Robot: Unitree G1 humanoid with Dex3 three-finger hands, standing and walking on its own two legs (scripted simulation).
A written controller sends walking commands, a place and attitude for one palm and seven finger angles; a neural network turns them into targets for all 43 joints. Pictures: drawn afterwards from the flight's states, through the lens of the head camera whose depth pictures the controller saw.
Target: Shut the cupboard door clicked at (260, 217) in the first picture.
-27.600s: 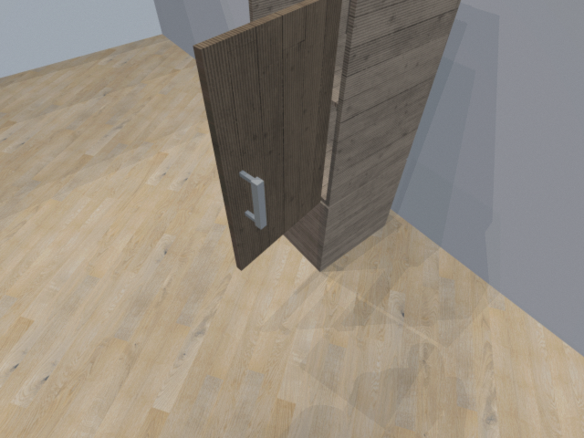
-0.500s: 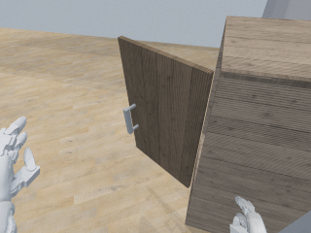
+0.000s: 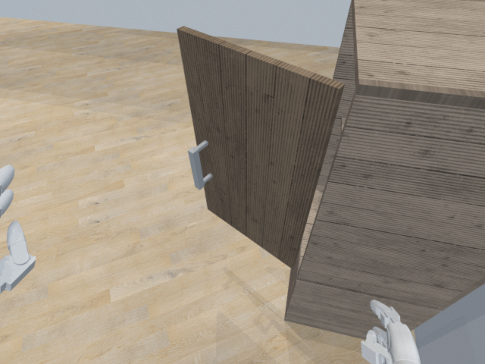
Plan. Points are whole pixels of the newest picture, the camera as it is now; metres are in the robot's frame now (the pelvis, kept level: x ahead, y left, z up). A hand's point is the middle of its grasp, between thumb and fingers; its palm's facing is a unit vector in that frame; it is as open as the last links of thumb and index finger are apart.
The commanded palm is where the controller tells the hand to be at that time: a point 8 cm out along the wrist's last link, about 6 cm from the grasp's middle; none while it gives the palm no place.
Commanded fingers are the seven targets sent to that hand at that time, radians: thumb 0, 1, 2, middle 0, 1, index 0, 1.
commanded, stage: step back with the hand held close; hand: left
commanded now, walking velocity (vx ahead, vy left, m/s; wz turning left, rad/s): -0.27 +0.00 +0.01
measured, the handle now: (201, 165) +0.60 +0.15 -0.08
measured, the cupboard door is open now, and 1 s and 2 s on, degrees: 64 64 64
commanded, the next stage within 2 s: stop stepping back and stand still in 0.90 s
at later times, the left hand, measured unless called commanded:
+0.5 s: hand out of the picture +0.08 +0.27 +0.17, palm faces +0.54 -0.73 -0.42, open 7.4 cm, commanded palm +0.02 +0.29 +0.18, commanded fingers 0.00 0.90 0.90 -0.20 -0.30 -0.20 -0.30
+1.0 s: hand out of the picture -0.05 +0.30 +0.17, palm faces +0.57 -0.71 -0.40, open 7.4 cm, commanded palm -0.11 +0.32 +0.18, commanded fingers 0.00 0.90 0.90 -0.20 -0.30 -0.20 -0.30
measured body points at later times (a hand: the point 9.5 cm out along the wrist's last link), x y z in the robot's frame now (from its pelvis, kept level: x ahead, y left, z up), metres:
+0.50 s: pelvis -0.09 -0.02 -0.02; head -0.09 +0.00 +0.43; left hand +0.04 +0.30 +0.19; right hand +0.09 -0.24 -0.09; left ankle +0.02 +0.11 -0.73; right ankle -0.02 -0.15 -0.74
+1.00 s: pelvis -0.22 +0.01 -0.02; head -0.21 +0.04 +0.43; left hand -0.08 +0.34 +0.19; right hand -0.01 -0.21 -0.09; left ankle -0.12 +0.11 -0.74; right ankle -0.15 -0.14 -0.72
